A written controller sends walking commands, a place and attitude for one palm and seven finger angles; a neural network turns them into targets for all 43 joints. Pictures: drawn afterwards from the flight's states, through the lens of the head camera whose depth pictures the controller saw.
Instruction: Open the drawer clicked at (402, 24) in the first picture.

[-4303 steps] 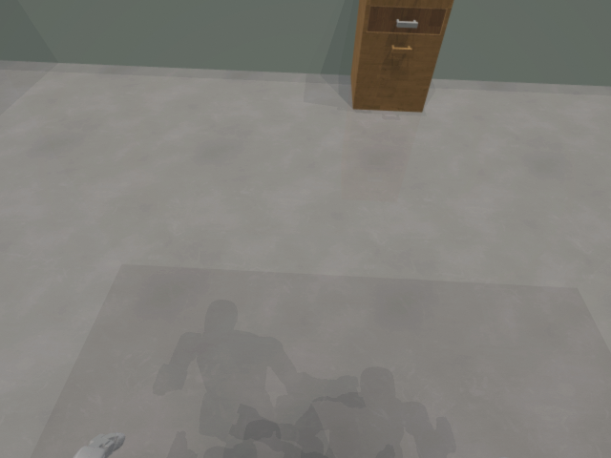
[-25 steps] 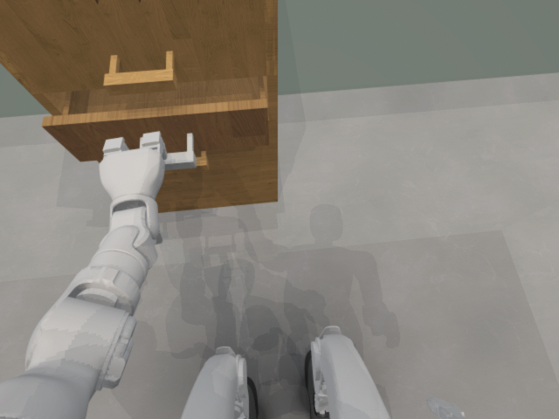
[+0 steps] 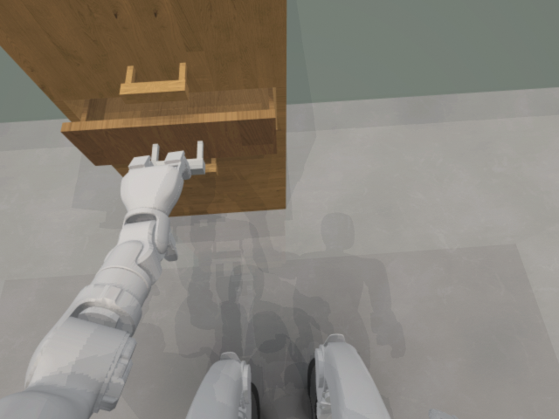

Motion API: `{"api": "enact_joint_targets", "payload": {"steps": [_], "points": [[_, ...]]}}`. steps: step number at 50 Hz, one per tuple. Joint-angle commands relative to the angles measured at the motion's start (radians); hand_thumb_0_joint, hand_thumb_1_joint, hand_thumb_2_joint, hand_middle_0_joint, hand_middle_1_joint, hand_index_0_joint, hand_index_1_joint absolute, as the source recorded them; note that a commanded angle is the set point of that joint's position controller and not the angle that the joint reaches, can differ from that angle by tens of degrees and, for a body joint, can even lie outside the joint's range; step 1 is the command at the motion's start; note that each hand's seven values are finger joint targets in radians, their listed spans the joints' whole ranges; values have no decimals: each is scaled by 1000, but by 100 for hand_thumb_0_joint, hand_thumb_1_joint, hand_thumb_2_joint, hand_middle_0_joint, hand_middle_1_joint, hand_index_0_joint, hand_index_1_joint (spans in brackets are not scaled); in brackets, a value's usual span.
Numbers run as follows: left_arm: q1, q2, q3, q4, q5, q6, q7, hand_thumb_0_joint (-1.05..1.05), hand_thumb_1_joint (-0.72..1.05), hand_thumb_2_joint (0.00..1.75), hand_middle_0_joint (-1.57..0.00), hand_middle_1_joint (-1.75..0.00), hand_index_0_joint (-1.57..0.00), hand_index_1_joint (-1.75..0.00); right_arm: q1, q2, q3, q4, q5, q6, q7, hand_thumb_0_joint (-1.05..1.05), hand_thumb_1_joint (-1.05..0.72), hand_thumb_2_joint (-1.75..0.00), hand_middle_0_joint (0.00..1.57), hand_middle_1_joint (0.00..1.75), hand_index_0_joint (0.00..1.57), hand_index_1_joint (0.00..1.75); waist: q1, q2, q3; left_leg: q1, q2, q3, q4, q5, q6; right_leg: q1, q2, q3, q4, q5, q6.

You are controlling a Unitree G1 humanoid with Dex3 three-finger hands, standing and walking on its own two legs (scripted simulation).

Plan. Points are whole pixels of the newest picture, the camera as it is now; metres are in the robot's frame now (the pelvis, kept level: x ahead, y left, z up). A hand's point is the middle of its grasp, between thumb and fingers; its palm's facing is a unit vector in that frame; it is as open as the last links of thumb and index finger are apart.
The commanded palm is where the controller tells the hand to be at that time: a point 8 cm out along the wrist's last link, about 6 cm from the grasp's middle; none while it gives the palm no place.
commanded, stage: lower the fingers behind the handle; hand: left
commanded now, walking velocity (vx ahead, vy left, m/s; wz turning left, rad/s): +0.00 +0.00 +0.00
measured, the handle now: (177, 158) +0.57 +0.18 -0.13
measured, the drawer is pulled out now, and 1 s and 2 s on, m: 0.07 0.07 0.07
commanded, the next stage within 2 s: lift the fingers back up to retry in 1.70 s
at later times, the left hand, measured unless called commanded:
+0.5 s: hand (178, 200) +0.46 +0.16 -0.09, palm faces -0.14 -0.04 -0.99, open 13.8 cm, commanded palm +0.46 +0.17 -0.05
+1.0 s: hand (172, 195) +0.48 +0.17 -0.11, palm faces -0.07 +0.01 -1.00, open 13.9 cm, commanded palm +0.46 +0.16 -0.08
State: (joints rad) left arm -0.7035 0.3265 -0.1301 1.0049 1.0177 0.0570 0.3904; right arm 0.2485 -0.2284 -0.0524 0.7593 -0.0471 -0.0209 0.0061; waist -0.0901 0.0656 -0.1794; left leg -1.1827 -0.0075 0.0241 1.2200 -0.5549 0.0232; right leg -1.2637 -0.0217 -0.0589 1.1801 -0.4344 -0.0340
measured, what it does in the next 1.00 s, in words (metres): lowers itself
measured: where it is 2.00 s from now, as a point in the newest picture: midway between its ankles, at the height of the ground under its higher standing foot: outside the picture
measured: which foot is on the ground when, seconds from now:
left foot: down 0.00-1.00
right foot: down 0.00-1.00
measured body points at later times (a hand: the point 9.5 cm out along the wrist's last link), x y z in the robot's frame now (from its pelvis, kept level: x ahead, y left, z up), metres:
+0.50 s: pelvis -0.01 +0.00 -0.02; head +0.15 -0.01 +0.40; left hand +0.46 +0.16 -0.03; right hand +0.03 -0.26 -0.17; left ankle +0.00 +0.11 -0.63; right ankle +0.05 -0.10 -0.63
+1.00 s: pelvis -0.02 +0.00 -0.06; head +0.16 -0.01 +0.36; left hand +0.48 +0.17 -0.06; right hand +0.01 -0.26 -0.20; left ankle +0.00 +0.11 -0.63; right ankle +0.05 -0.10 -0.63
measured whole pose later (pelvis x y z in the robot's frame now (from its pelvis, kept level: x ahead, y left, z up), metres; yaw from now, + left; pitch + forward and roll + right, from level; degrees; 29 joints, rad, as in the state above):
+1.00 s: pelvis -0.02 +0.00 -0.06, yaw -1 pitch +34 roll -1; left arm -0.86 0.39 -0.06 1.15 1.15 0.03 0.55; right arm 0.25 -0.24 -0.03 0.77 -0.07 -0.06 0.04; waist -0.14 0.07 -0.23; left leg -1.44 0.00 0.01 1.47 -0.63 0.03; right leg -1.52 -0.02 -0.07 1.40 -0.49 -0.04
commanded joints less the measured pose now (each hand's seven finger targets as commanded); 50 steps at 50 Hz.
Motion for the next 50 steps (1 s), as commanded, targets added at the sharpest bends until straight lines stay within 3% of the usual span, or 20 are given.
{"api": "enact_joint_targets", "payload": {"steps": [1, 2, 4, 5, 8, 10, 13, 16, 18, 21, 24, 26, 27, 31, 34, 36, 38, 39, 45, 50], "points": [[-485, 176, 51, -222, 114, -174, 95, 0, -50, 30, -30, -120, -30, -120, 177, -157, -48, -9, -8, -42, -42, 0, -90, -90, 20, 30, 20, 30, -96, -10, -433, 197, -20, -55, -82, 271, 14, 314, 40, 48, -101, 236, -2], [-503, 248, 111, -219, 140, -191, 137, 0, -50, 30, -30, -120, -30, -120, 164, -164, -40, -5, -16, -36, -37, 0, -90, -90, 20, 30, 20, 30, -69, 26, -406, 167, -22, -52, -73, 260, 13, 272, 41, 49, -86, 191, -11], [-476, 268, 159, -149, 185, -190, 238, 0, -50, 30, -30, -120, -30, -120, 134, -152, -28, -16, -35, -25, -28, 0, -90, -90, 20, 30, 20, 30, -57, 43, -375, 91, -24, -49, -44, 244, 13, 216, 40, 50, -57, 143, -17], [-409, 285, 200, -82, 186, -162, 283, 0, -50, 30, -30, -120, -30, -120, 114, -148, -23, -18, -43, -21, -17, 0, -90, -90, 20, 30, 20, 30, -32, 39, -357, 45, -28, -41, -36, 244, 11, 228, 38, 53, -43, 141, -19], [-283, 220, 193, 67, 175, -18, 377, 0, -50, 30, -30, -120, -30, -120, 85, -145, -22, -55, -44, 2, 15, 0, -90, -90, 20, 30, 20, 30, -15, 1, -403, 8, -30, -15, -38, 273, 2, 299, 41, 53, -31, 198, -15], [-313, 192, 162, 91, 165, 78, 384, 0, -50, 30, -30, -120, -30, -120, 85, -156, -29, -68, -34, 9, 31, 0, -90, -90, 20, 30, 20, 30, -26, -1, -489, 46, -26, -4, -47, 301, 0, 359, 41, 51, -33, 262, -7], [-392, 184, 107, 37, 124, 164, 288, 0, -50, 30, -30, -120, -30, -120, 108, -170, -37, -79, -8, 14, 35, 0, -90, -90, 20, 30, 20, 30, -49, -2, -640, 100, -22, 0, -49, 327, 2, 475, 41, 58, -36, 358, 5], [-520, 192, 84, -151, 57, 106, 160, 0, -50, 30, -30, -120, -30, -120, 132, -167, -54, -82, 5, -2, 13, 0, -90, -90, 20, 30, 20, 30, -91, -40, -786, 150, -23, -20, -48, 310, 13, 583, 39, 78, -59, 404, 21], [-586, 187, 63, -245, 37, 7, 102, 0, -50, 30, -30, -120, -30, -120, 152, -164, -58, -64, 1, -25, -7, 0, -90, -90, 20, 30, 20, 30, -120, -54, -783, 148, -24, -32, -34, 277, 23, 559, 35, 83, -61, 376, 23], [-527, 222, 82, -247, 101, -127, 94, 0, -50, 30, -30, -120, -30, -120, 169, -162, -54, -27, -11, -56, -31, 0, -90, -90, 20, 30, 20, 30, -109, -21, -649, 133, -22, -42, -12, 272, 24, 403, 37, 73, -32, 311, 10], [-476, 221, 104, -131, 170, -183, 172, 0, -50, 30, -30, -120, -30, -120, 154, -163, -41, 2, -29, -57, -20, 0, -90, -90, 20, 30, 20, 30, -90, 33, -458, 39, -18, -50, 21, 220, 17, 196, 44, 49, 3, 161, -9], [-435, 225, 138, -41, 182, -164, 241, 0, -50, 30, -30, -120, -30, -120, 145, -163, -35, -1, -41, -50, -5, 0, -90, -90, 20, 30, 20, 30, -81, 21, -409, -19, -16, -51, 40, 214, 15, 145, 47, 44, 21, 127, -16], [-391, 236, 170, 7, 174, -136, 269, 0, -50, 30, -30, -120, -30, -120, 134, -164, -32, -3, -46, -43, 8, 0, -90, -90, 20, 30, 20, 30, -58, 32, -403, -34, -21, -45, 38, 226, 11, 156, 48, 42, 30, 132, -19], [-407, 202, 154, 70, 156, -4, 331, 0, -50, 30, -30, -120, -30, -120, 131, -168, -37, -40, -39, -25, 35, 0, -90, -90, 20, 30, 20, 30, -68, 18, -502, -51, -17, -22, 53, 253, 7, 228, 47, 47, 48, 203, -8], [-448, 222, 143, 11, 147, 62, 291, 0, -50, 30, -30, -120, -30, -120, 138, -180, -43, -57, -25, -16, 44, 0, -90, -90, 20, 30, 20, 30, -62, 46, -648, 18, -13, -26, 49, 292, 0, 299, 48, 45, 67, 270, -4], [-525, 239, 137, -92, 131, 57, 246, 0, -50, 30, -30, -120, -30, -120, 148, -178, -52, -60, -17, -20, 37, 0, -90, -90, 20, 30, 20, 30, -81, 30, -758, 49, -12, -32, 59, 304, 5, 369, 46, 54, 68, 317, 5], [-575, 243, 128, -163, 108, 21, 203, 0, -50, 30, -30, -120, -30, -120, 158, -177, -56, -56, -15, -28, 27, 0, -90, -90, 20, 30, 20, 30, -102, 29, -791, 58, -14, -46, 62, 289, 10, 382, 43, 59, 63, 316, 10], [-553, 250, 131, -155, 103, 11, 191, 0, -50, 30, -30, -120, -30, -120, 166, -177, -56, -45, -13, -28, 25, 0, -90, -90, 20, 30, 20, 30, -98, 27, -779, 55, -16, -47, 58, 286, 11, 389, 43, 56, 64, 315, 9], [-470, 185, 78, 29, 124, -26, 169, 0, -50, 30, -30, -120, -30, -120, 153, -177, -36, -16, -16, -42, 15, 0, -90, -90, 20, 30, 20, 30, -113, -31, -480, -100, -15, -44, 76, 146, 20, 197, 48, 52, 55, 128, 1], [-464, 190, 91, 44, 147, -63, 187, 0, -50, 30, -30, -120, -30, -120, 161, -177, -38, -20, -27, -54, 23, 0, -90, -90, 20, 30, 20, 30, -101, 18, -492, -114, -17, -44, 107, 159, 14, 136, 49, 46, 96, 121, -9]]}}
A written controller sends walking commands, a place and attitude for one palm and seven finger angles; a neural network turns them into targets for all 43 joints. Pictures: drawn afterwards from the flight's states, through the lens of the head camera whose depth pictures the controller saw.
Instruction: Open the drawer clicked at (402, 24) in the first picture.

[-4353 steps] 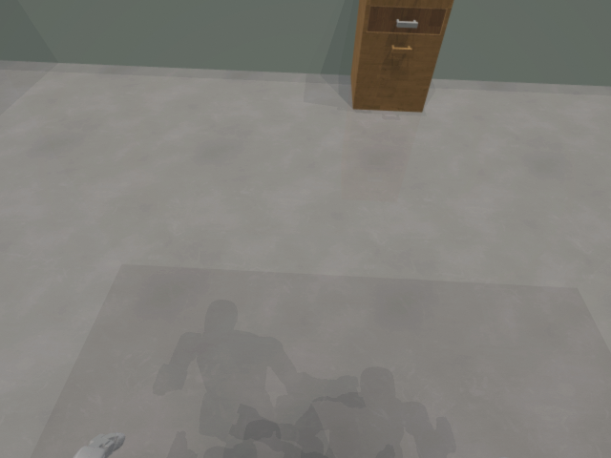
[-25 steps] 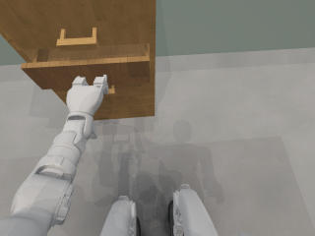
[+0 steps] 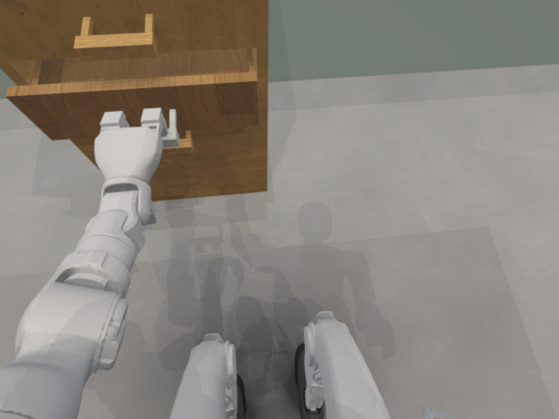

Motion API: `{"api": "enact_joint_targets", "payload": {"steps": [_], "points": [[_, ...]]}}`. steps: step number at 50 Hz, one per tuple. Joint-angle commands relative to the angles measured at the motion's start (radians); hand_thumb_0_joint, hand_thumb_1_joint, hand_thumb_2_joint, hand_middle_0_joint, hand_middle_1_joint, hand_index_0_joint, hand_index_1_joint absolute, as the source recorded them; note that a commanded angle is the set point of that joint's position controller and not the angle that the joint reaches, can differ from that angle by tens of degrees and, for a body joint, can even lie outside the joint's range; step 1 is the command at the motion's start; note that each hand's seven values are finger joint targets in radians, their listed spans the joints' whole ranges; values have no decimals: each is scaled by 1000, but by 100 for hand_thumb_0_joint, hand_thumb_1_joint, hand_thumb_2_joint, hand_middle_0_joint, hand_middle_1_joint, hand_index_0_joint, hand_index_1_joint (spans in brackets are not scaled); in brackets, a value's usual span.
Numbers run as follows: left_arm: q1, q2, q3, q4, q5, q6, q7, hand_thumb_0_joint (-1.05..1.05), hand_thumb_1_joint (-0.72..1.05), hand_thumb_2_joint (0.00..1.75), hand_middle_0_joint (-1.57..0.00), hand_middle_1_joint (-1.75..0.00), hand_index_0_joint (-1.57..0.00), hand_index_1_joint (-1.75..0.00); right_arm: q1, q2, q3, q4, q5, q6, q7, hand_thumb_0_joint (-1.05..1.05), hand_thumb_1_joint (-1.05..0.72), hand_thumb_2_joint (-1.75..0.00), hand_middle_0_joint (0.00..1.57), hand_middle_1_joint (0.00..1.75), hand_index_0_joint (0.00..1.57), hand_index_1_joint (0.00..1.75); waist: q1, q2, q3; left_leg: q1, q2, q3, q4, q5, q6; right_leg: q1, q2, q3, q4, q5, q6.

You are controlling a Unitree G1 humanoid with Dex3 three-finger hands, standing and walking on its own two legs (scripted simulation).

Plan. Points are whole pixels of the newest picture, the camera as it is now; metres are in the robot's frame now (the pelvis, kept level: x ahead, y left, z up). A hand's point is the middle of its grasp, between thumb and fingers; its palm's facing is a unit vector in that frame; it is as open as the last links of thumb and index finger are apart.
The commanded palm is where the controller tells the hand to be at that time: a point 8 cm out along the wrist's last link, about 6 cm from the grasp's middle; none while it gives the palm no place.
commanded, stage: lower the fingers behind the handle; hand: left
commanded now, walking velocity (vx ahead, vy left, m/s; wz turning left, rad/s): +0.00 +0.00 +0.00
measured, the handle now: (147, 128) +0.59 +0.18 -0.08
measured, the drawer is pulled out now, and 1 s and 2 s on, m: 0.07 0.07 0.07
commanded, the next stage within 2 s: lift the fingers back up to retry in 0.70 s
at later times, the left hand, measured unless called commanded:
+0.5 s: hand (145, 169) +0.50 +0.18 -0.06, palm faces -0.01 +0.05 -1.00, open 14.0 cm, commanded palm +0.47 +0.16 -0.05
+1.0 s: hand (144, 169) +0.50 +0.18 -0.06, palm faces -0.03 +0.02 -1.00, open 14.0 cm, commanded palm +0.48 +0.17 -0.02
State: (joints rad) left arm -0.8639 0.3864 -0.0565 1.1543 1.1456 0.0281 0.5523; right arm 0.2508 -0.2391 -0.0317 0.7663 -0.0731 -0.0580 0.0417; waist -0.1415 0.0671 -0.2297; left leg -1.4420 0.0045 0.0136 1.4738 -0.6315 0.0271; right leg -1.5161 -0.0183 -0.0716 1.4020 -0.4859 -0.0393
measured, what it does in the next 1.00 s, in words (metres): stands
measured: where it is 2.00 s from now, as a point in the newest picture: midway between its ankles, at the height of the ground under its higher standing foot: (272, 416)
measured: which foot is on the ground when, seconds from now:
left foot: down 0.00-1.00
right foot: down 0.00-1.00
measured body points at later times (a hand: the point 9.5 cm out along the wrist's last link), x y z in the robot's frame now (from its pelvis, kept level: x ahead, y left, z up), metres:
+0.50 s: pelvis -0.02 +0.00 -0.03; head +0.16 -0.01 +0.38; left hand +0.49 +0.17 -0.01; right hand +0.02 -0.27 -0.17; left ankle +0.02 +0.11 -0.57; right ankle +0.07 -0.10 -0.57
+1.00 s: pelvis -0.02 +0.00 -0.02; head +0.16 -0.01 +0.39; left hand +0.49 +0.17 -0.01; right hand +0.01 -0.27 -0.17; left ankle +0.01 +0.11 -0.57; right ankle +0.07 -0.10 -0.57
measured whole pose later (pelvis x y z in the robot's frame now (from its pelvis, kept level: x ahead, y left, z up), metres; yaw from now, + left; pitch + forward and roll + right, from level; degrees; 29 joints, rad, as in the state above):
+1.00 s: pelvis -0.02 +0.00 -0.02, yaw +0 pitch +35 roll -1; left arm -0.92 0.42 -0.06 1.10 1.11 0.07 0.50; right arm 0.25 -0.25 -0.03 0.75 -0.05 -0.07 0.03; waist -0.15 0.08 -0.21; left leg -1.54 0.00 0.02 1.56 -0.62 0.03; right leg -1.62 -0.02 -0.07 1.48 -0.47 -0.04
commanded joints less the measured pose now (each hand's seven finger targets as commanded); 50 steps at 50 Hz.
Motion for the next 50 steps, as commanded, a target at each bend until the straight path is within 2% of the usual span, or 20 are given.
{"api": "enact_joint_targets", "payload": {"steps": [1, 3, 7, 8, 10, 12, 14, 15, 17, 20, 21, 24, 25, 27, 30, 31, 36, 39, 47, 50], "points": [[-309, 110, 7, -116, 19, -34, 30, 0, -50, 30, -30, -120, -30, -120, 164, -164, -62, -34, -1, -17, -9, 0, -90, -90, 20, 30, 20, 30, -55, 18, -455, 154, -27, -35, -142, 253, 10, 386, 48, 57, -120, 189, -5], [-294, 78, -6, -118, 15, -28, 38, 0, -50, 30, -30, -120, -30, -120, 163, -164, -68, -39, 0, -14, -3, 0, -90, -90, 20, 30, 20, 30, -53, 26, -477, 179, -27, -41, -140, 277, 4, 369, 47, 48, -108, 202, -5], [-309, 74, 1, -122, 6, 4, 52, 0, -50, 30, -30, -120, -30, -120, 171, -169, -75, -39, 1, -5, 6, 0, -90, -90, 20, 30, 20, 30, -52, 13, -521, 194, -26, -49, -133, 285, -1, 367, 46, 42, -89, 208, -5], [-324, 55, -26, -113, 8, 16, 54, 0, -50, 30, -30, -120, -30, -120, 165, -168, -73, -37, 3, -4, 5, 0, -90, -90, 20, 30, 20, 30, -61, 28, -504, 182, -26, -45, -133, 268, -2, 359, 43, 42, -95, 194, -2], [-340, 42, -41, -85, 5, 41, 54, 0, -50, 30, -30, -120, -30, -120, 165, -169, -73, -30, 6, -5, 4, 0, -90, -90, 20, 30, 20, 30, -76, -1, -475, 153, -26, -46, -131, 225, 2, 346, 43, 45, -103, 158, 1], [-366, 81, -15, -79, -6, 55, 48, 0, -50, 30, -30, -120, -30, -120, 167, -176, -68, -28, 6, -6, 4, 0, -90, -90, 20, 30, 20, 30, -75, -21, -491, 123, -28, -42, -122, 199, 5, 362, 41, 51, -97, 140, 1], [-369, 114, -12, -45, -7, 73, 34, 0, -50, 30, -30, -120, -30, -120, 165, -178, -59, -27, 11, -7, -3, 0, -90, -90, 20, 30, 20, 30, -79, -34, -461, 71, -29, -34, -116, 159, 11, 372, 40, 59, -101, 108, 4], [-370, 99, -29, -44, -8, 76, 26, 0, -50, 30, -30, -120, -30, -120, 156, -176, -56, -30, 11, -11, -6, 0, -90, -90, 20, 30, 20, 30, -79, -25, -451, 55, -32, -31, -114, 143, 11, 369, 37, 62, -104, 94, 6], [-395, 107, -23, -66, -10, 74, 12, 0, -50, 30, -30, -120, -30, -120, 161, -178, -58, -33, 14, -15, -5, 0, -90, -90, 20, 30, 20, 30, -80, -19, -489, 75, -32, -34, -113, 137, 11, 365, 38, 64, -100, 83, 4], [-383, 91, -50, -44, -16, 80, -11, 0, -50, 30, -30, -120, -30, -120, 154, -175, -50, -40, 19, -19, -12, 0, -90, -90, 20, 30, 20, 30, -86, -9, -433, 44, -33, -29, -117, 93, 14, 344, 35, 67, -115, 35, 7], [-392, 123, -28, -51, -18, 77, -16, 0, -50, 30, -30, -120, -30, -120, 159, -177, -48, -42, 21, -21, -14, 0, -90, -90, 20, 30, 20, 30, -83, -18, -436, 37, -32, -30, -115, 89, 15, 350, 35, 69, -112, 29, 7], [-393, 124, -30, -73, -21, 63, -36, 0, -50, 30, -30, -120, -30, -120, 163, -176, -48, -51, 24, -25, -19, 0, -90, -90, 20, 30, 20, 30, -84, -21, -465, 31, -31, -29, -107, 95, 17, 361, 37, 71, -103, 38, 7], [-374, 106, -47, -56, -23, 62, -41, 0, -50, 30, -30, -120, -30, -120, 156, -172, -45, -54, 24, -27, -19, 0, -90, -90, 20, 30, 20, 30, -80, -16, -440, 15, -35, -25, -108, 75, 17, 357, 35, 74, -110, 16, 7], [-385, 128, -28, -62, -22, 53, -47, 0, -50, 30, -30, -120, -30, -120, 163, -175, -46, -49, 25, -30, -20, 0, -90, -90, 20, 30, 20, 30, -85, -36, -442, 10, -32, -28, -100, 68, 19, 348, 36, 75, -105, 5, 7], [-365, 108, -47, -68, -18, 42, -52, 0, -50, 30, -30, -120, -30, -120, 164, -172, -45, -54, 27, -34, -22, 0, -90, -90, 20, 30, 20, 30, -80, -15, -428, 0, -35, -22, -99, 66, 19, 337, 34, 76, -106, 4, 6], [-383, 121, -37, -81, -16, 38, -50, 0, -50, 30, -30, -120, -30, -120, 171, -175, -47, -52, 26, -34, -22, 0, -90, -90, 20, 30, 20, 30, -82, -13, -439, 11, -31, -28, -99, 75, 18, 332, 35, 72, -98, 10, 5], [-370, 129, -29, -86, -17, 35, -47, 0, -50, 30, -30, -120, -30, -120, 177, -174, -48, -53, 29, -34, -23, 0, -90, -90, 20, 30, 20, 30, -78, -42, -449, -10, -32, -21, -88, 71, 20, 348, 36, 82, -101, 5, 7], [-373, 133, -27, -86, -18, 41, -42, 0, -50, 30, -30, -120, -30, -120, 179, -175, -48, -49, 28, -36, -21, 0, -90, -90, 20, 30, 20, 30, -77, -14, -440, -12, -32, -19, -89, 64, 19, 336, 35, 81, -100, -5, 6], [-438, 197, 23, -210, -31, 42, -41, 0, -50, 30, -30, -120, -30, -120, 188, -170, -53, -58, 33, -25, -26, 0, -90, -90, 20, 30, 20, 30, -58, 3, -574, 118, -31, -33, -135, 149, 16, 451, 38, 80, -123, 90, 12], [-429, 204, 24, -233, -32, 29, -44, 0, -50, 30, -30, -120, -30, -120, 184, -165, -52, -58, 36, -21, -34, 0, -90, -90, 20, 30, 20, 30, -57, 7, -566, 153, -30, -36, -164, 161, 16, 479, 38, 79, -150, 105, 15]]}}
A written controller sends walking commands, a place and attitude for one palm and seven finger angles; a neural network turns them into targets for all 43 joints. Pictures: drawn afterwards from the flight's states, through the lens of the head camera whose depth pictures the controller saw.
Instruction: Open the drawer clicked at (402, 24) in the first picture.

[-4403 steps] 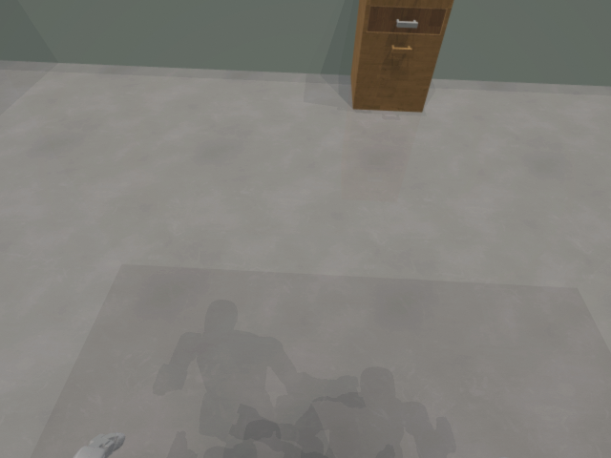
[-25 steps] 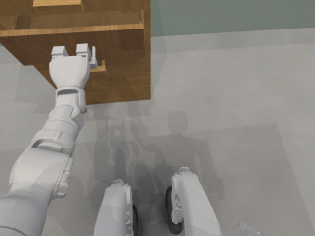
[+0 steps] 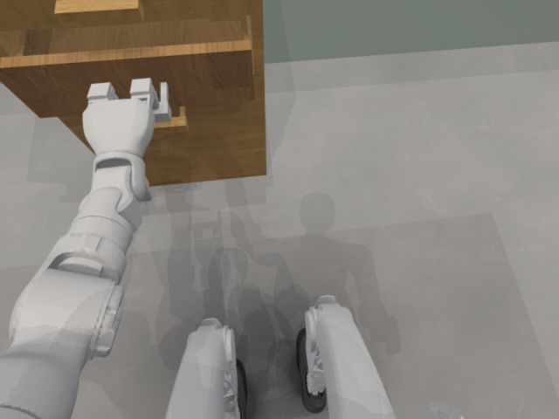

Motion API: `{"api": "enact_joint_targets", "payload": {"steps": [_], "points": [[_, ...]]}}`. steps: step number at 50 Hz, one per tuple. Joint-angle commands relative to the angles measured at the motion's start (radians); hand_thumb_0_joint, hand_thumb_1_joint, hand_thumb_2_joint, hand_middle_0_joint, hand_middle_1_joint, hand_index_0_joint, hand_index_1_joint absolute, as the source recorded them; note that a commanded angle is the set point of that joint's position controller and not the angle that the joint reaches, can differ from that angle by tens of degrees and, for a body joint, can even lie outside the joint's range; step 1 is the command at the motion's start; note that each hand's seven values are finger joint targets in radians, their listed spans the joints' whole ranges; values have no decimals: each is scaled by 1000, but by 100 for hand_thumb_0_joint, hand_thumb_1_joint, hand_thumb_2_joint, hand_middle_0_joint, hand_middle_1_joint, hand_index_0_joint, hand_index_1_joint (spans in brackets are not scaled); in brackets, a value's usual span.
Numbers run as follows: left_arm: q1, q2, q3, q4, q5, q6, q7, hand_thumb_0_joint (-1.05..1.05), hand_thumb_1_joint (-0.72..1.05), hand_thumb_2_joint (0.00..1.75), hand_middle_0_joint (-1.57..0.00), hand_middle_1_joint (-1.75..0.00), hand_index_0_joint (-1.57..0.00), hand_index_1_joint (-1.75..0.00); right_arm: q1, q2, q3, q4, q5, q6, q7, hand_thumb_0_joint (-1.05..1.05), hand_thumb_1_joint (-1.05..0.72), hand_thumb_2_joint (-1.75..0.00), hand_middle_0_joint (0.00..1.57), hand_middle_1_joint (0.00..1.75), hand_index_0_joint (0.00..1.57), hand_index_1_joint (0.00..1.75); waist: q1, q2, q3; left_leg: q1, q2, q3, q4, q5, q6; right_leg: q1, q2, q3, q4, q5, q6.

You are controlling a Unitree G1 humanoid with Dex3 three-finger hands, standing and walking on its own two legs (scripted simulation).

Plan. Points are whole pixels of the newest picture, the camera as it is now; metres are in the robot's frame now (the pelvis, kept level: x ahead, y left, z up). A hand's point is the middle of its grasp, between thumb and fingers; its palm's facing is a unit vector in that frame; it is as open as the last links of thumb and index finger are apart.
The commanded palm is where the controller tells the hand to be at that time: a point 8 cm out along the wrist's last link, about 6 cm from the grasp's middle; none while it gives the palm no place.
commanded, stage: lift the fingers back up to retry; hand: left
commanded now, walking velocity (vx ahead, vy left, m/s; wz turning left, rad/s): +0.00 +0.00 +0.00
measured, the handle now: (137, 102) +0.61 +0.18 -0.05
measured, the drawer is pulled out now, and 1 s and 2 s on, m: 0.07 0.07 0.07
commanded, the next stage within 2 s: re-aim the fingers above the handle in 0.58 s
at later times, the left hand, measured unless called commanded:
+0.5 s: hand (122, 122) +0.52 +0.17 +0.02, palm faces -0.08 -0.01 -1.00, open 13.8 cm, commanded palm +0.50 +0.17 +0.06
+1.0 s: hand (119, 139) +0.50 +0.18 +0.02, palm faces -0.08 +0.00 -1.00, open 13.8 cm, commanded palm +0.49 +0.17 +0.06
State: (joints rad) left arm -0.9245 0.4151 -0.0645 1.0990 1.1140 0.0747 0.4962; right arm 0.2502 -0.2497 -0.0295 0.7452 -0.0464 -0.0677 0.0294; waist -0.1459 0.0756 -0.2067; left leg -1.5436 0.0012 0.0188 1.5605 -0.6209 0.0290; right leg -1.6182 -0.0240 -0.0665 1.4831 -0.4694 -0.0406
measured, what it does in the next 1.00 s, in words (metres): rises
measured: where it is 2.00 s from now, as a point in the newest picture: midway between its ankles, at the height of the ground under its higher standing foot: (274, 400)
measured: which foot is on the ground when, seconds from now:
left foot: down 0.00-1.00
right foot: down 0.00-1.00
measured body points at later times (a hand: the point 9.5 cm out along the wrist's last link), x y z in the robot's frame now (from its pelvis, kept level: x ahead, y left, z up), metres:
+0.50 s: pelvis +0.04 +0.00 +0.07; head +0.20 -0.01 +0.49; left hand +0.52 +0.17 +0.07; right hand +0.07 -0.26 -0.07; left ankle +0.04 +0.11 -0.55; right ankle +0.09 -0.10 -0.55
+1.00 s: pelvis +0.05 +0.00 +0.08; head +0.20 -0.02 +0.50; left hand +0.50 +0.17 +0.07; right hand +0.10 -0.25 -0.07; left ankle +0.04 +0.11 -0.55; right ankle +0.09 -0.10 -0.55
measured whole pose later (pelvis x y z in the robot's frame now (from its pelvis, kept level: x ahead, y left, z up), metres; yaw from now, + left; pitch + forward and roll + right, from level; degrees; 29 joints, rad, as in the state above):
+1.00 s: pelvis +0.05 +0.00 +0.08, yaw +0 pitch +30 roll +0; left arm -0.71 0.30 -0.09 1.05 1.12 0.05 0.58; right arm 0.22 -0.22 -0.06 0.76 -0.07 0.02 0.03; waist -0.09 0.07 -0.19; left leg -1.17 0.00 0.02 1.23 -0.58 0.02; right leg -1.25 -0.01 -0.06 1.19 -0.45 -0.03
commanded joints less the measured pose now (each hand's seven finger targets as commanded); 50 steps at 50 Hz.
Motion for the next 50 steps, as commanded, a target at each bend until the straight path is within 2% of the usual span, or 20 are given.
{"api": "enact_joint_targets", "payload": {"steps": [1, 4, 8, 12, 14, 16, 18, 21, 24, 26, 27, 28, 33, 34, 35, 36, 37, 42, 47, 50], "points": [[-376, 178, 36, -199, -1, -26, 14, 0, -50, 30, -30, -120, -30, -120, 188, -155, -55, -40, 9, -11, -23, 0, -90, -90, 20, 30, 20, 30, -50, 3, -600, 277, -26, -42, -260, 163, 14, 593, 44, 73, -237, 100, 16], [-354, 192, 59, -244, 2, -57, 26, 0, -50, 30, -30, -120, -30, -120, 188, -151, -58, -39, 5, -9, -24, 0, -90, -90, 20, 30, 20, 30, -33, 30, -634, 349, -26, -47, -281, 233, 11, 623, 45, 69, -246, 170, 13], [-313, 187, 78, -246, 16, -77, 71, 0, -50, 30, -30, -120, -30, -120, 180, -150, -61, -32, -3, 3, -22, 0, -90, -90, 20, 30, 20, 30, -24, 19, -585, 407, -22, -56, -317, 290, 6, 625, 45, 56, -271, 210, 11], [-285, 173, 82, -205, 17, -51, 113, 0, -50, 30, -30, -120, -30, -120, 165, -149, -59, -29, -7, 20, -15, 0, -90, -90, 20, 30, 20, 30, -17, 9, -539, 431, -22, -47, -348, 301, 4, 647, 48, 57, -306, 217, 10], [-292, 147, 59, -186, 20, -30, 125, 0, -50, 30, -30, -120, -30, -120, 171, -148, -61, -26, -6, 29, -13, 0, -90, -90, 20, 30, 20, 30, -26, 16, -525, 465, -20, -48, -372, 322, 2, 657, 47, 52, -327, 238, 10], [-264, 138, 56, -182, 16, -9, 124, 0, -50, 30, -30, -120, -30, -120, 171, -150, -64, -30, -6, 38, -9, 0, -90, -90, 20, 30, 20, 30, -14, 29, -540, 521, -20, -49, -399, 359, -5, 684, 47, 46, -344, 269, 9], [-261, 108, 34, -195, 7, 1, 110, 0, -50, 30, -30, -120, -30, -120, 172, -148, -69, -32, -5, 46, -12, 0, -90, -90, 20, 30, 20, 30, -19, 20, -567, 579, -20, -52, -414, 420, -6, 719, 48, 43, -359, 329, 11], [-228, 80, 12, -173, -12, 9, 77, 0, -50, 30, -30, -120, -30, -120, 180, -144, -71, -33, 0, 56, -15, 0, -90, -90, 20, 30, 20, 30, -26, -18, -543, 586, -23, -42, -437, 416, 0, 775, 50, 50, -396, 353, 14], [-189, 67, 5, -144, -10, -17, 57, 0, -50, 30, -30, -120, -30, -120, 178, -144, -67, -27, -1, 59, -21, 0, -90, -90, 20, 30, 20, 30, -25, -40, -472, 560, -23, -37, -442, 411, 3, 761, 50, 54, -403, 358, 11], [-179, 61, 5, -158, 0, -45, 61, 0, -50, 30, -30, -120, -30, -120, 173, -141, -66, -30, -7, 58, -21, 0, -90, -90, 20, 30, 20, 30, -17, -31, -465, 560, -24, -35, -441, 421, 4, 759, 51, 56, -400, 365, 7], [-172, 86, 29, -175, 6, -63, 63, 0, -50, 30, -30, -120, -30, -120, 168, -142, -67, -32, -10, 59, -20, 0, -90, -90, 20, 30, 20, 30, -4, -20, -479, 570, -26, -35, -438, 433, 1, 758, 52, 56, -394, 369, 4], [-147, 62, 14, -161, 18, -75, 73, 0, -50, 30, -30, -120, -30, -120, 164, -137, -69, -30, -14, 57, -21, 0, -90, -90, 20, 30, 20, 30, -8, -24, -458, 566, -25, -35, -434, 449, 3, 744, 52, 56, -393, 382, 4], [-141, 103, 65, -191, 50, -97, 138, 0, -50, 30, -30, -120, -30, -120, 147, -135, -71, -32, -29, 67, -14, 0, -90, -90, 20, 30, 20, 30, 14, 10, -479, 564, -25, -35, -415, 490, -4, 724, 54, 54, -365, 397, -2], [-176, 86, 56, -213, 53, -94, 154, 0, -50, 30, -30, -120, -30, -120, 153, -132, -76, -35, -30, 67, -11, 0, -90, -90, 20, 30, 20, 30, -2, 17, -496, 584, -21, -37, -411, 505, -5, 716, 55, 53, -365, 406, -1], [-162, 93, 71, -217, 56, -89, 170, 0, -50, 30, -30, -120, -30, -120, 148, -130, -76, -32, -34, 68, -9, 0, -90, -90, 20, 30, 20, 30, 6, 13, -514, 579, -23, -30, -405, 518, -4, 737, 53, 54, -359, 426, 1], [-130, 159, 128, -252, 56, -84, 179, 0, -50, 30, -30, -120, -30, -120, 148, -137, -77, -38, -34, 74, -7, 0, -90, -90, 20, 30, 20, 30, 38, 25, -572, 601, -23, -31, -405, 552, -9, 771, 51, 56, -346, 456, 0], [-110, 165, 136, -262, 48, -73, 182, 0, -50, 30, -30, -120, -30, -120, 137, -137, -76, -48, -36, 83, -4, 0, -90, -90, 20, 30, 20, 30, 47, 28, -602, 611, -27, -31, -404, 567, -11, 795, 53, 57, -341, 475, -1], [-137, 58, 49, -282, 39, -33, 176, 0, -50, 30, -30, -120, -30, -120, 140, -126, -88, -40, -26, 86, 2, 0, -90, -90, 20, 30, 20, 30, 6, 17, -621, 672, -19, -37, -420, 578, -13, 807, 52, 47, -370, 489, 7], [-186, -13, -34, -245, 1, -26, 114, 0, -50, 30, -30, -120, -30, -120, 146, -128, -88, -22, -16, 80, -13, 0, -90, -90, 20, 30, 20, 30, -38, -50, -543, 650, -25, -37, -445, 475, -4, 804, 53, 49, -419, 428, 14], [-185, 37, -9, -179, 9, -47, 101, 0, -50, 30, -30, -120, -30, -120, 132, -132, -75, -8, -17, 69, -24, 0, -90, -90, 20, 30, 20, 30, -29, -74, -446, 560, -31, -30, -448, 366, 5, 777, 50, 58, -431, 333, 12]]}}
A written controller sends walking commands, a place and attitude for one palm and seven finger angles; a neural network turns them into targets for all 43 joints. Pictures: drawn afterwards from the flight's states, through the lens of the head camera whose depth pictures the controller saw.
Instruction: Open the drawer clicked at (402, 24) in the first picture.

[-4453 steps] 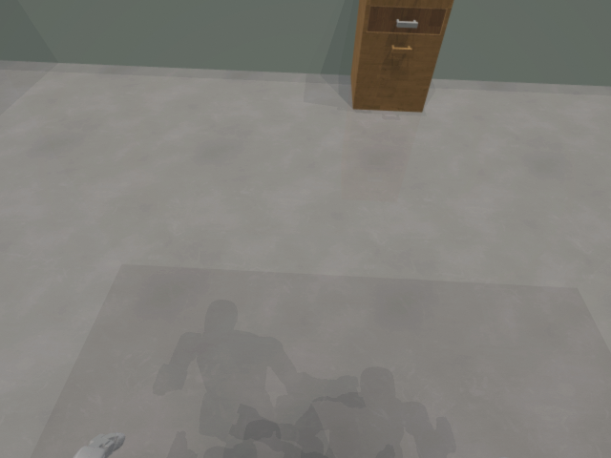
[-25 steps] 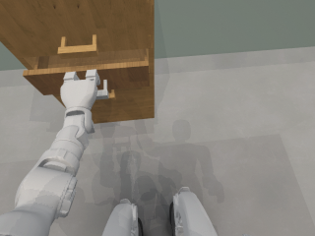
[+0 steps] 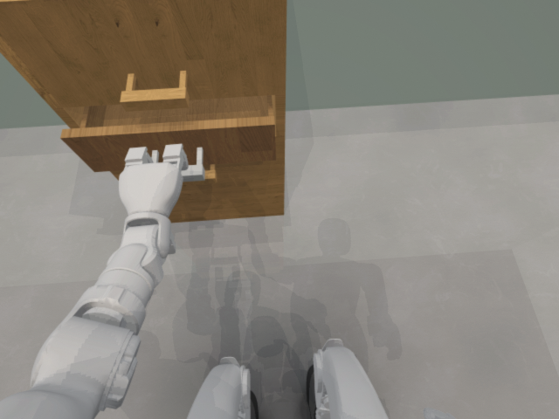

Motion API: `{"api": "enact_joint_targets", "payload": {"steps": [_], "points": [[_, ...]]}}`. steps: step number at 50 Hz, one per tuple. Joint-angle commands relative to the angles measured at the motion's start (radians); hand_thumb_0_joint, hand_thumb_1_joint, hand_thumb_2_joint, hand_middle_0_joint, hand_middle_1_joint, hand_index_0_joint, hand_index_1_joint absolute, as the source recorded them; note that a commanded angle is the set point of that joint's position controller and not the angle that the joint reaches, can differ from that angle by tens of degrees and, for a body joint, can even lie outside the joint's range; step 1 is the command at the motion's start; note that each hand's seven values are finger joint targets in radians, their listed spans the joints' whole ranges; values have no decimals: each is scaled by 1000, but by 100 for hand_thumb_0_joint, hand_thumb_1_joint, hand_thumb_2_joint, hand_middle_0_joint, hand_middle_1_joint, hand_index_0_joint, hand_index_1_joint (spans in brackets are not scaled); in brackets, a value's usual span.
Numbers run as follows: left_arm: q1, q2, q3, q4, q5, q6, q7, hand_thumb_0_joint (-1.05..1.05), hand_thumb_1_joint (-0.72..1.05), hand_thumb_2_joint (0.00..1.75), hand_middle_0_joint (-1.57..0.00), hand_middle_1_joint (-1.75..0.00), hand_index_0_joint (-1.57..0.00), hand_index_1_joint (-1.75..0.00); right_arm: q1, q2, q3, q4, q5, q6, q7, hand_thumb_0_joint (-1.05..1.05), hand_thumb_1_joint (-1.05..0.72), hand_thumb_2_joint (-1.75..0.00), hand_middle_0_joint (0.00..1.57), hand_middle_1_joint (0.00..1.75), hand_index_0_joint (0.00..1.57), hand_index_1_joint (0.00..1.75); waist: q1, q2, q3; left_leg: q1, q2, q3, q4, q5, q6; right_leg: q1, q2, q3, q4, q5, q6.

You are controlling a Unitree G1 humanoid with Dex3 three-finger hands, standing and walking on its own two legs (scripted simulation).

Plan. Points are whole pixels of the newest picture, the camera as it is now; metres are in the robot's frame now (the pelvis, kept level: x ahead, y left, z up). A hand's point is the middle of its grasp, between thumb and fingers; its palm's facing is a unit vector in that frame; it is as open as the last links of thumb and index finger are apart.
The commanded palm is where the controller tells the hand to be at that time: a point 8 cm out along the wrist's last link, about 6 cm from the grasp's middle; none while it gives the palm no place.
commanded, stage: re-aim the fingers above the handle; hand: left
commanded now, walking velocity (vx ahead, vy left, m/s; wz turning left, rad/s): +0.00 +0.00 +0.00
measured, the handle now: (177, 164) +0.56 +0.18 -0.13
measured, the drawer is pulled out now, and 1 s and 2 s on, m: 0.07 0.07 0.07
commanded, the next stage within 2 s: lower the fingers behind the handle in 1.70 s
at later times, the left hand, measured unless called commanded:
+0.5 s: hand (164, 203) +0.45 +0.18 -0.07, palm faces -0.08 -0.03 -1.00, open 13.8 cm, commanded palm +0.44 +0.17 -0.02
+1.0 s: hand (171, 201) +0.46 +0.17 -0.08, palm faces -0.09 -0.05 -0.99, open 13.8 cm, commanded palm +0.45 +0.18 -0.02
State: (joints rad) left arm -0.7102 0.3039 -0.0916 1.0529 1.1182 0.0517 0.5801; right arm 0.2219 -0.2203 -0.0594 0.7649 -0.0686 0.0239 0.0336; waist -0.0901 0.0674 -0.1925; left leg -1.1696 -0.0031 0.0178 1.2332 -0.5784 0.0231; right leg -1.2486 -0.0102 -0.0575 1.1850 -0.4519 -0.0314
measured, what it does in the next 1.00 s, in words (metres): stands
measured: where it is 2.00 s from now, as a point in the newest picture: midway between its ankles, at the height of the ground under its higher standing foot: outside the picture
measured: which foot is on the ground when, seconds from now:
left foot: down 0.00-1.00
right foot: down 0.00-1.00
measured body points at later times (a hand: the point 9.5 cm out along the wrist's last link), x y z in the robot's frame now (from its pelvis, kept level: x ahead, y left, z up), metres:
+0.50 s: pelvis -0.02 +0.00 -0.01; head +0.15 -0.01 +0.41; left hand +0.45 +0.18 -0.02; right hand +0.02 -0.26 -0.16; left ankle -0.01 +0.11 -0.63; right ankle +0.04 -0.10 -0.63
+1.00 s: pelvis -0.01 +0.01 -0.02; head +0.15 +0.00 +0.40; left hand +0.46 +0.17 -0.02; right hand +0.03 -0.26 -0.16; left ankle -0.01 +0.11 -0.63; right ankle +0.04 -0.10 -0.63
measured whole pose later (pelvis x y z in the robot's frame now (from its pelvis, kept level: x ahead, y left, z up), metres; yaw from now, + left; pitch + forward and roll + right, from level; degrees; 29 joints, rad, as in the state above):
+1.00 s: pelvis -0.01 +0.01 -0.02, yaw +0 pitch +31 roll -1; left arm -0.73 0.35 -0.08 1.01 1.14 -0.08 0.52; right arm 0.27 -0.24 -0.06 0.77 -0.07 -0.03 0.01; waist -0.11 0.06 -0.21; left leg -1.26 -0.01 0.01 1.30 -0.59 0.03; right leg -1.33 -0.02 -0.06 1.24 -0.46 -0.02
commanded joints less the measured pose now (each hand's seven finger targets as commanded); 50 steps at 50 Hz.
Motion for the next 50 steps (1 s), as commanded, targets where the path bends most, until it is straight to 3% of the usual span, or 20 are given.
{"api": "enact_joint_targets", "payload": {"steps": [1, 2, 4, 7, 10, 14, 17, 21, 22, 24, 26, 28, 31, 33, 36, 42, 45, 46, 47, 50], "points": [[-424, 164, 25, -142, 8, -36, 17, 0, -50, 30, -30, -120, -30, -120, 158, -161, -41, -31, 3, -26, -29, 0, -90, -90, 20, 30, 20, 30, -83, -50, -454, 168, -27, -24, -118, 304, 12, 404, 35, 55, -131, 296, 1], [-415, 211, 63, -137, 11, -45, 19, 0, -50, 30, -30, -120, -30, -120, 154, -165, -36, -30, 0, -28, -28, 0, -90, -90, 20, 30, 20, 30, -65, -41, -456, 149, -31, -21, -112, 296, 13, 408, 35, 59, -123, 284, -2], [-419, 233, 77, -113, 30, -57, 33, 0, -50, 30, -30, -120, -30, -120, 149, -162, -29, -35, -4, -32, -29, 0, -90, -90, 20, 30, 20, 30, -64, -34, -445, 105, -31, -18, -96, 279, 16, 385, 35, 65, -107, 263, -4], [-374, 290, 130, -66, 39, -48, 58, 0, -50, 30, -30, -120, -30, -120, 129, -167, -20, -44, -11, -33, -21, 0, -90, -90, 20, 30, 20, 30, -38, -10, -433, 48, -36, -12, -79, 263, 14, 374, 34, 71, -83, 240, -7], [-346, 291, 132, -53, 43, -23, 76, 0, -50, 30, -30, -120, -30, -120, 122, -168, -20, -64, -7, -37, -17, 0, -90, -90, 20, 30, 20, 30, -31, -13, -468, 26, -35, -3, -66, 266, 12, 388, 33, 74, -68, 252, -2], [-401, 269, 103, -107, 25, -3, 51, 0, -50, 30, -30, -120, -30, -120, 143, -172, -35, -72, 5, -47, -13, 0, -90, -90, 20, 30, 20, 30, -53, -8, -576, 58, -31, -2, -59, 279, 12, 436, 34, 77, -64, 292, 5], [-459, 249, 84, -210, -1, -30, 11, 0, -50, 30, -30, -120, -30, -120, 167, -175, -50, -68, 11, -57, -17, 0, -90, -90, 20, 30, 20, 30, -74, -1, -675, 144, -29, -24, -61, 320, 10, 448, 37, 66, -59, 334, 5], [-494, 228, 56, -305, -7, -84, -18, 0, -50, 30, -30, -120, -30, -120, 195, -175, -61, -47, 13, -64, -31, 0, -90, -90, 20, 30, 20, 30, -79, 35, -691, 248, -24, -49, -82, 379, 4, 412, 36, 52, -68, 354, 4], [-501, 189, 29, -301, -4, -92, -18, 0, -50, 30, -30, -120, -30, -120, 196, -171, -64, -42, 12, -66, -32, 0, -90, -90, 20, 30, 20, 30, -93, 31, -673, 270, -23, -55, -79, 388, 3, 371, 37, 43, -70, 341, 3], [-484, 175, 21, -229, 15, -94, 0, 0, -50, 30, -30, -120, -30, -120, 203, -173, -61, -18, 9, -63, -33, 0, -90, -90, 20, 30, 20, 30, -98, 36, -561, 257, -18, -64, -90, 360, -3, 294, 37, 31, -82, 280, -2], [-467, 216, 61, -149, 24, -81, 32, 0, -50, 30, -30, -120, -30, -120, 193, -181, -47, -10, 2, -58, -31, 0, -90, -90, 20, 30, 20, 30, -88, 14, -463, 194, -17, -64, -97, 302, 0, 252, 37, 28, -88, 207, -5], [-452, 264, 101, -90, 35, -56, 63, 0, -50, 30, -30, -120, -30, -120, 170, -185, -33, -12, -3, -49, -28, 0, -90, -90, 20, 30, 20, 30, -68, 14, -439, 150, -21, -56, -98, 282, 2, 249, 35, 34, -82, 180, -8], [-404, 255, 109, -10, 33, -7, 89, 0, -50, 30, -30, -120, -30, -120, 157, -182, -23, -31, -5, -42, -15, 0, -90, -90, 20, 30, 20, 30, -53, 0, -423, 99, -23, -41, -102, 263, 4, 278, 35, 37, -78, 175, -10], [-365, 338, 150, 33, 33, 31, 79, 0, -50, 30, -30, -120, -30, -120, 138, -192, -8, -44, -2, -33, -14, 0, -90, -90, 20, 30, 20, 30, -33, -19, -422, 51, -26, -27, -96, 256, 8, 323, 34, 50, -70, 191, -5], [-382, 323, 125, -7, 19, 51, 40, 0, -50, 30, -30, -120, -30, -120, 147, -190, -13, -69, 9, -40, -13, 0, -90, -90, 20, 30, 20, 30, -43, -36, -497, 44, -27, -11, -87, 261, 13, 401, 34, 63, -71, 244, 2], [-471, 188, 22, -228, -21, -66, -66, 0, -50, 30, -30, -120, -30, -120, 195, -175, -51, -74, 19, -69, -25, 0, -90, -90, 20, 30, 20, 30, -95, -12, -642, 206, -21, -46, -76, 344, 9, 389, 37, 52, -65, 329, 6], [-494, 193, 24, -291, -2, -133, -56, 0, -50, 30, -30, -120, -30, -120, 213, -175, -60, -43, 13, -79, -37, 0, -90, -90, 20, 30, 20, 30, -92, 38, -630, 270, -17, -65, -75, 403, 1, 321, 36, 37, -56, 330, 0], [-509, 228, 52, -296, 10, -145, -39, 0, -50, 30, -30, -120, -30, -120, 220, -180, -61, -34, 10, -76, -40, 0, -90, -90, 20, 30, 20, 30, -93, 33, -618, 275, -15, -70, -69, 408, -2, 293, 38, 36, -54, 316, -1], [-532, 242, 61, -303, 21, -153, -20, 0, -50, 30, -30, -120, -30, -120, 217, -181, -57, -29, 6, -74, -41, 0, -90, -90, 20, 30, 20, 30, -87, 69, -597, 287, -16, -79, -70, 427, -11, 253, 38, 28, -46, 300, -7], [-490, 272, 111, -206, 54, -130, 65, 0, -50, 30, -30, -120, -30, -120, 196, -181, -46, -11, -9, -58, -36, 0, -90, -90, 20, 30, 20, 30, -74, 55, -514, 235, -13, -79, -62, 422, -15, 201, 38, 21, -39, 259, -11]]}}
